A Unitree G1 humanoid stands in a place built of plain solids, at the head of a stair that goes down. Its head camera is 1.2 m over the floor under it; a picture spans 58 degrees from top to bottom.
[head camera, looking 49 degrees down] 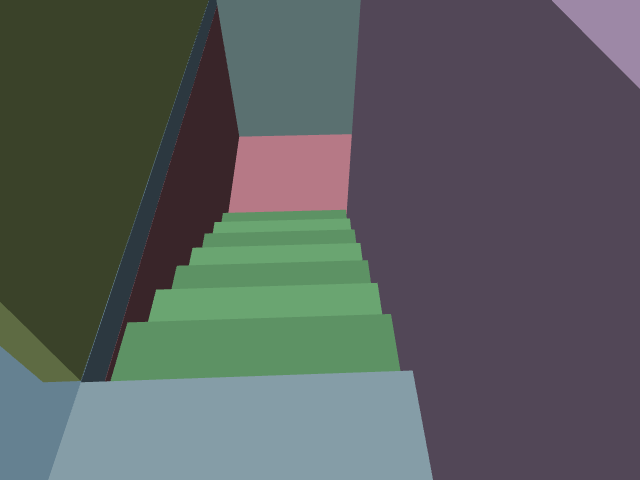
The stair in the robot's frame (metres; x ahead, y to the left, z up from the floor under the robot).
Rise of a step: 0.17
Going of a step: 0.26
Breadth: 0.96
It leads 2 degrees to the left of straight ahead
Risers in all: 8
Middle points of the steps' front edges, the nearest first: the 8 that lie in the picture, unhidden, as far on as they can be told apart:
0.52 0.21 0.00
0.81 0.22 -0.17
1.07 0.23 -0.34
1.33 0.24 -0.50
1.59 0.25 -0.67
1.85 0.26 -0.84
2.11 0.26 -1.01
2.36 0.27 -1.18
